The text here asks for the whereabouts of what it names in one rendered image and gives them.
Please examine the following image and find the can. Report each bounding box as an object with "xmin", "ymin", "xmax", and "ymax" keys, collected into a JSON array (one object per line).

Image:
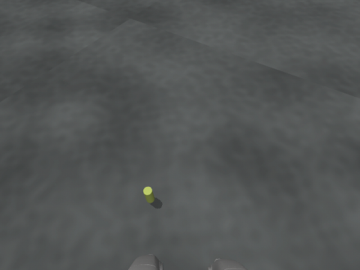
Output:
[{"xmin": 143, "ymin": 187, "xmax": 155, "ymax": 203}]

